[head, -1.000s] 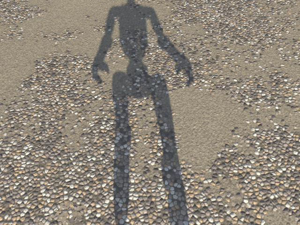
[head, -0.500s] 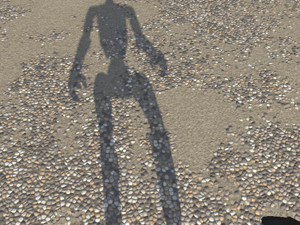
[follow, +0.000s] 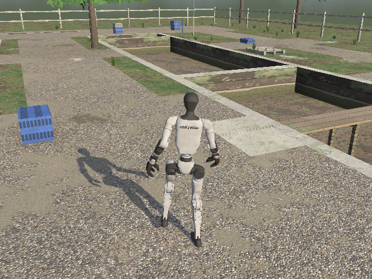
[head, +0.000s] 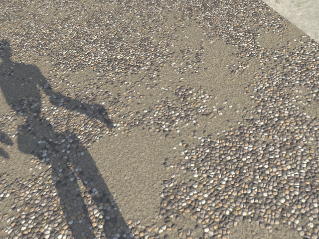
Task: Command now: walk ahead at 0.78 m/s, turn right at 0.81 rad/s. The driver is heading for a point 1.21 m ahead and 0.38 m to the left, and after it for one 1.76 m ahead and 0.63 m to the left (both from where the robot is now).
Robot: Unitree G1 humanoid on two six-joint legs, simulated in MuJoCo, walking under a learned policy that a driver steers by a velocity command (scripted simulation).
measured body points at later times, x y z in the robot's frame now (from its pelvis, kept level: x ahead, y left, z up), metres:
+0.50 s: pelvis +0.38 +0.05 -0.02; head +0.42 +0.06 +0.43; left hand +0.65 +0.26 -0.07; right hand +0.28 -0.22 -0.13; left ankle +0.19 +0.14 -0.75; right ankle +0.57 -0.07 -0.72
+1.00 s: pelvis +0.83 +0.18 -0.06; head +0.85 +0.20 +0.39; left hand +0.63 +0.37 -0.19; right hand +1.17 +0.12 -0.11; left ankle +0.93 +0.26 -0.76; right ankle +0.63 -0.06 -0.69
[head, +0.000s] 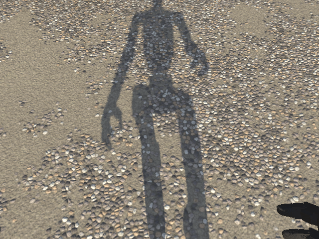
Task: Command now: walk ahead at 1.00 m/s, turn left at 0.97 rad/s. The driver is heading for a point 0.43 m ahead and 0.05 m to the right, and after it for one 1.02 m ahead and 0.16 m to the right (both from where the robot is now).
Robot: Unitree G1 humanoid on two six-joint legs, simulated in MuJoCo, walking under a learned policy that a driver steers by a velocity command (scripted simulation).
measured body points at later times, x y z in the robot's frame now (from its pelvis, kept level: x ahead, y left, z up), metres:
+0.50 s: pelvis +0.49 -0.02 +0.02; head +0.51 -0.02 +0.47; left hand +0.59 +0.27 -0.09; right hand +0.56 -0.31 -0.10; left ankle +0.24 +0.03 -0.57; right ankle +0.60 -0.08 -0.69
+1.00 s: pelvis +0.96 +0.00 +0.04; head +1.00 +0.00 +0.49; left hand +1.14 +0.27 -0.07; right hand +1.01 -0.30 -0.05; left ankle +1.01 +0.12 -0.69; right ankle +0.83 -0.06 -0.59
